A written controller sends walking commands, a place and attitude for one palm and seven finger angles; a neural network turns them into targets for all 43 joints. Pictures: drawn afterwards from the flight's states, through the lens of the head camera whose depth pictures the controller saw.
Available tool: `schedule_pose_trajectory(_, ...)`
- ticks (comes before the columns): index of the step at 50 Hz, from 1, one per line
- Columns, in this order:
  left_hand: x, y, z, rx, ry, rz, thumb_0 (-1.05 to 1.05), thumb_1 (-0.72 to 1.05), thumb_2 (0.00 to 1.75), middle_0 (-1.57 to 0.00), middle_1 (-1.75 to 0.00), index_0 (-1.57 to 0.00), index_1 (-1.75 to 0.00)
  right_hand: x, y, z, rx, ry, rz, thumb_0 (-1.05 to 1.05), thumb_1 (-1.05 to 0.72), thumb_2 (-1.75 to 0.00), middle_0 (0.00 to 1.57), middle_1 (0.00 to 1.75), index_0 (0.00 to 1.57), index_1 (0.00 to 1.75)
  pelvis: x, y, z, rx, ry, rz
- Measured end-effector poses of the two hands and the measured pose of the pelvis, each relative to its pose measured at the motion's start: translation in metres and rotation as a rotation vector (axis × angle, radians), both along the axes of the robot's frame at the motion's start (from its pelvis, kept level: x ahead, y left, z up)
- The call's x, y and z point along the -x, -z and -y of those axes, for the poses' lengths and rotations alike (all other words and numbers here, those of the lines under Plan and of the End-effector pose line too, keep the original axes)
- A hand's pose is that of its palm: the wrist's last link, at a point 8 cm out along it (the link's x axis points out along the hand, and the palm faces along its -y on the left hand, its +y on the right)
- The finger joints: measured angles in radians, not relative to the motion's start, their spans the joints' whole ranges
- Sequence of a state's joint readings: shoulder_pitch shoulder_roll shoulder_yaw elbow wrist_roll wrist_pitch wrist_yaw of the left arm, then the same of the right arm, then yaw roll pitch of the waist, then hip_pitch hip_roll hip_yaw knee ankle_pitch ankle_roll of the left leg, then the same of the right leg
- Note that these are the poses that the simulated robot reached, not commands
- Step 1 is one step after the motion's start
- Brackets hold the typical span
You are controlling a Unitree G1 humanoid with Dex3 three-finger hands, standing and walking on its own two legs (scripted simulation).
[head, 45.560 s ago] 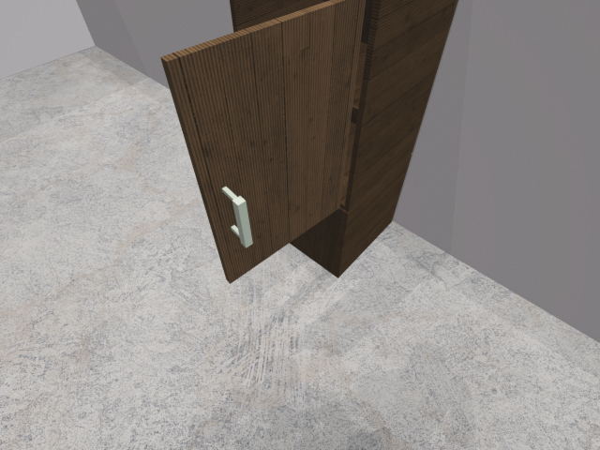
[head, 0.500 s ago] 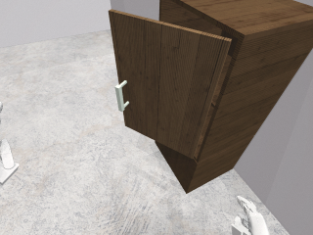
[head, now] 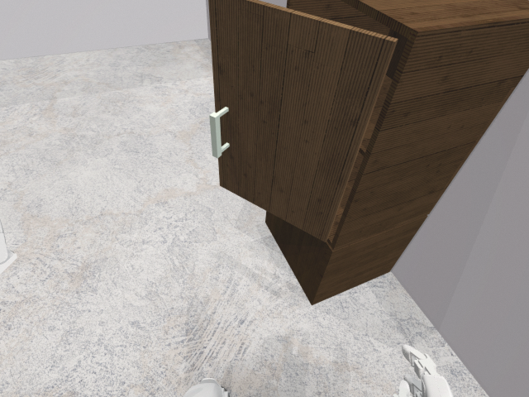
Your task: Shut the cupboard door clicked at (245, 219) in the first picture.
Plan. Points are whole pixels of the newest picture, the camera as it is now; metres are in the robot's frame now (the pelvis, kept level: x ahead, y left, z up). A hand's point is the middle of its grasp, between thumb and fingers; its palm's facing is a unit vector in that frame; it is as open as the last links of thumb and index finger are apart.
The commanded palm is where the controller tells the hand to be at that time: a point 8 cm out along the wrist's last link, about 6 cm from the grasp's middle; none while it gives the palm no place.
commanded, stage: step back with the hand held close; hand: left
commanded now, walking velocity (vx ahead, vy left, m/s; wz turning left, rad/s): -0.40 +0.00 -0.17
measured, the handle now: (220, 132) +0.79 +0.11 -0.06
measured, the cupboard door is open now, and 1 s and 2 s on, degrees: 33 33 33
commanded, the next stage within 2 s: stop stepping back and stand still in 0.30 s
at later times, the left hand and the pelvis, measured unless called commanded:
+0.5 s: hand out of the picture +0.07 +0.27 +0.20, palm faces +0.41 -0.83 -0.37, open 7.4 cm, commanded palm +0.01 +0.30 +0.20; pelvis -0.16 +0.02 +0.01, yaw -5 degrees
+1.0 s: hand out of the picture +0.00 +0.25 +0.20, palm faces +0.30 -0.84 -0.46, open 7.4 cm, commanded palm -0.04 +0.30 +0.20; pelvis -0.23 +0.03 +0.02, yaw -9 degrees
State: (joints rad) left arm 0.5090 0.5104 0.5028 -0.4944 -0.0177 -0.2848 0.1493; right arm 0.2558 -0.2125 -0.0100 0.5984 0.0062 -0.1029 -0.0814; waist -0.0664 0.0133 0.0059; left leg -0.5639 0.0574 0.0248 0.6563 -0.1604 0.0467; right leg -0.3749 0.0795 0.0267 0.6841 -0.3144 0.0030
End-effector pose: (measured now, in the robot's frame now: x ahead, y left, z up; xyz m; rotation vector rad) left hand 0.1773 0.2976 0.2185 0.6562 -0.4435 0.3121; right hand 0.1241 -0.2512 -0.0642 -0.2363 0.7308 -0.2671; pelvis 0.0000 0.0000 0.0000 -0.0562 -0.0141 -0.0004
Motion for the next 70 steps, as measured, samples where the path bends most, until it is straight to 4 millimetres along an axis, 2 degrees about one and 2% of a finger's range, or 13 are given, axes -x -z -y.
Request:
schedule_pose_trajectory(4, 0.041, 0.007, -0.006, 0.043, -0.067, -0.022, 0.01, 0.88, 0.90, -0.21, -0.30, -0.22, -0.31, 0.005, 0.005, -0.003, -0.013, -0.051, -0.010, 0.01, -0.90, -0.89, 0.21, 0.30, 0.21, 0.30, 0.022, 0.001, 0.001, -0.010, -0.013, 0.012)
schedule_pose_trajectory(8, 0.076, 0.012, -0.011, 0.134, -0.110, -0.032, 0.01, 0.88, 0.90, -0.21, -0.30, -0.22, -0.31, 0.014, -0.003, -0.016, 0.000, -0.093, -0.047, 0.01, -0.90, -0.89, 0.21, 0.30, 0.21, 0.30, 0.038, -0.008, -0.008, -0.051, -0.008, 0.016)
schedule_pose_trajectory(16, 0.112, 0.007, -0.041, 0.144, -0.116, 0.049, 0.01, 0.88, 0.90, -0.21, -0.30, -0.22, -0.31, 0.035, -0.016, -0.053, -0.014, -0.132, 0.058, 0.01, -0.90, -0.89, 0.21, 0.30, 0.21, 0.30, 0.092, -0.007, -0.024, 0.011, -0.016, 0.014)
schedule_pose_trajectory(19, 0.127, 0.006, -0.040, 0.174, -0.105, 0.036, 0.01, 0.89, 0.90, -0.21, -0.30, -0.21, -0.31, 0.053, -0.021, -0.064, -0.054, -0.137, 0.093, 0.01, -0.90, -0.89, 0.21, 0.30, 0.21, 0.30, 0.110, -0.010, -0.025, 0.026, 0.025, 0.002)
schedule_pose_trajectory(24, 0.148, 0.007, -0.015, 0.180, -0.014, 0.017, 0.01, 0.89, 0.90, -0.21, -0.30, -0.21, -0.31, 0.093, -0.019, -0.066, -0.089, -0.143, 0.118, 0.01, -0.90, -0.89, 0.21, 0.30, 0.21, 0.30, 0.148, -0.006, -0.019, -0.013, 0.083, -0.046)
schedule_pose_trajectory(28, 0.164, 0.003, 0.000, 0.170, 0.053, -0.020, 0.01, 0.89, 0.90, -0.21, -0.30, -0.21, -0.31, 0.145, -0.013, -0.053, -0.079, -0.088, 0.034, 0.01, -0.90, -0.89, 0.21, 0.30, 0.21, 0.30, 0.173, -0.013, -0.020, -0.031, 0.113, -0.024)
schedule_pose_trajectory(36, 0.169, 0.005, -0.025, 0.173, 0.018, -0.030, 0.01, 0.88, 0.90, -0.21, -0.30, -0.22, -0.31, 0.249, -0.004, -0.016, 0.010, 0.137, -0.096, 0.01, -0.90, -0.89, 0.21, 0.30, 0.21, 0.30, 0.188, -0.016, -0.034, -0.033, 0.122, 0.002)
schedule_pose_trajectory(39, 0.171, 0.013, -0.026, 0.184, 0.000, -0.100, 0.01, 0.89, 0.90, -0.21, -0.30, -0.21, -0.31, 0.275, -0.009, -0.013, 0.014, 0.183, -0.100, 0.01, -0.90, -0.89, 0.20, 0.30, 0.21, 0.30, 0.200, -0.022, -0.034, -0.036, 0.139, 0.001)
schedule_pose_trajectory(44, 0.189, 0.011, 0.000, 0.145, 0.063, -0.152, 0.01, 0.89, 0.90, -0.21, -0.30, -0.21, -0.31, 0.297, -0.008, -0.013, -0.010, 0.177, -0.093, 0.01, -0.90, -0.90, 0.20, 0.30, 0.20, 0.30, 0.221, -0.023, -0.028, -0.048, 0.141, -0.006)
schedule_pose_trajectory(48, 0.207, 0.002, 0.010, 0.112, 0.102, -0.122, 0.01, 0.88, 0.90, -0.21, -0.30, -0.22, -0.31, 0.303, -0.001, -0.014, -0.037, 0.165, -0.121, 0.01, -0.90, -0.90, 0.20, 0.30, 0.21, 0.30, 0.228, -0.023, -0.026, -0.059, 0.160, 0.005)
schedule_pose_trajectory(54, 0.208, 0.001, -0.012, 0.144, 0.012, -0.078, 0.01, 0.88, 0.90, -0.22, -0.30, -0.22, -0.31, 0.293, 0.000, -0.020, -0.037, 0.140, -0.128, 0.01, -0.90, -0.89, 0.21, 0.30, 0.21, 0.30, 0.221, -0.026, -0.032, -0.073, 0.149, 0.011)
schedule_pose_trajectory(62, 0.190, 0.018, -0.034, 0.195, -0.005, -0.102, 0.01, 0.89, 0.90, -0.21, -0.30, -0.21, -0.31, 0.238, -0.005, -0.042, -0.025, 0.097, -0.038, 0.01, -0.90, -0.89, 0.20, 0.30, 0.21, 0.30, 0.207, -0.018, -0.052, -0.058, 0.143, 0.023)
schedule_pose_trajectory(70, 0.173, 0.009, -0.034, 0.163, 0.029, -0.110, 0.01, 0.89, 0.90, -0.21, -0.30, -0.21, -0.31, 0.189, -0.021, -0.075, -0.079, 0.011, 0.055, 0.01, -0.90, -0.89, 0.21, 0.30, 0.21, 0.30, 0.196, -0.024, -0.055, -0.047, 0.148, -0.017)
